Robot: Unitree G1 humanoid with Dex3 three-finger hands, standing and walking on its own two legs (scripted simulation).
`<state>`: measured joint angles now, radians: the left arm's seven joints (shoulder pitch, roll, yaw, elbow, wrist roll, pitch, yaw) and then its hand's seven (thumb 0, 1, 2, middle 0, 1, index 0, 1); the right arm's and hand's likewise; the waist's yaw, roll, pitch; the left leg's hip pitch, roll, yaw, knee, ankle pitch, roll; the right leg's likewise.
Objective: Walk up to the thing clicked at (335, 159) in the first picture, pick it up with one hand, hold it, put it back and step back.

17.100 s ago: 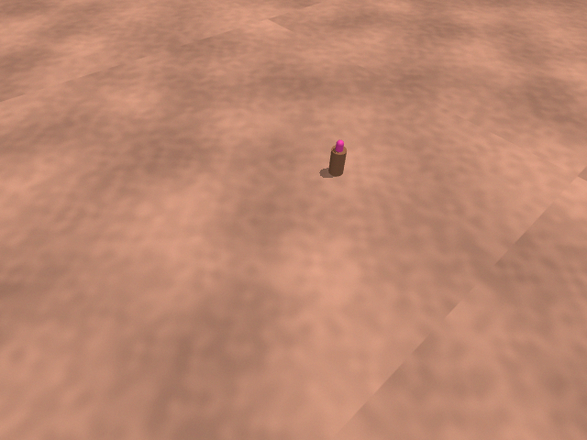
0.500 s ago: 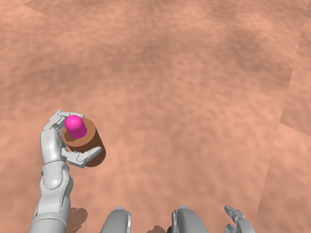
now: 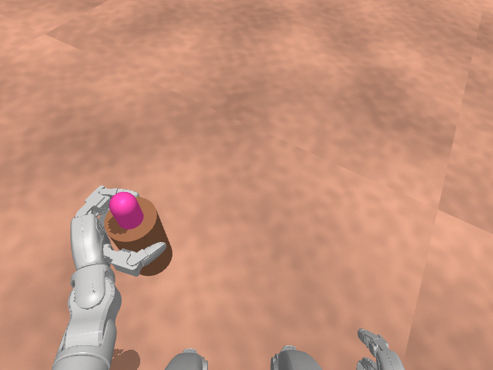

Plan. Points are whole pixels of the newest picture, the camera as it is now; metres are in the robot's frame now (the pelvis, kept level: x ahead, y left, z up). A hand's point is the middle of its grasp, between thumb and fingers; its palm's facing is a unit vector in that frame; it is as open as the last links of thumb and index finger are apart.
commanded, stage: lift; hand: left
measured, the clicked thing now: (138, 231) +0.33 +0.17 +0.01
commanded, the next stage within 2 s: hold in 0.18 s
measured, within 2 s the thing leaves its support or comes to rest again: neither
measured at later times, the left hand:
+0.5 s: hand (130, 219) +0.34 +0.18 +0.04, palm faces +0.30 -0.95 -0.02, open 10.9 cm
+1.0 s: hand (127, 218) +0.33 +0.18 +0.06, palm faces +0.30 -0.95 -0.02, open 10.9 cm
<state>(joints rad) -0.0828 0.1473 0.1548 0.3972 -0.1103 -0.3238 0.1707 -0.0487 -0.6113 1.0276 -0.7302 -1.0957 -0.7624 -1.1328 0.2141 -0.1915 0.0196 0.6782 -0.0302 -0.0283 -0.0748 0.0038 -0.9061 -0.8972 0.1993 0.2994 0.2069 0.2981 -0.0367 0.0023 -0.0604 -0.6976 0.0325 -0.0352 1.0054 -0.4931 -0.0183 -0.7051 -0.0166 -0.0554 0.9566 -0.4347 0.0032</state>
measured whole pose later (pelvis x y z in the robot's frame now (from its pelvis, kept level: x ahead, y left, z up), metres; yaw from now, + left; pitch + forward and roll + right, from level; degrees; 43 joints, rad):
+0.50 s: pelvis +0.01 +0.00 +0.01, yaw +0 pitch +8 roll -1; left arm -0.07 0.13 0.15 0.38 -0.11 -0.32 0.17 -0.05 -0.61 1.02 -0.73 -1.09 -0.77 -1.13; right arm 0.22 -0.19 0.01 0.69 -0.03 -0.02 -0.07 0.00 -0.90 -0.90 0.20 0.30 0.21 0.30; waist -0.03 0.01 -0.04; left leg -0.59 0.03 -0.03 0.92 -0.47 -0.02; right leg -0.60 -0.01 -0.05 0.87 -0.41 0.01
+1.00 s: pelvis +0.00 +0.00 +0.02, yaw +0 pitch +6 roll -1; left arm -0.07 0.12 0.14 0.36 -0.10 -0.29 0.18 -0.05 -0.61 1.01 -0.74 -1.08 -0.77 -1.12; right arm 0.21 -0.18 0.01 0.68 -0.02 -0.04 -0.07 0.00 -0.90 -0.90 0.20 0.30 0.21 0.30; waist -0.02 0.00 -0.02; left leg -0.52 0.03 -0.02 0.86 -0.44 -0.01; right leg -0.53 -0.02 -0.05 0.82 -0.38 0.01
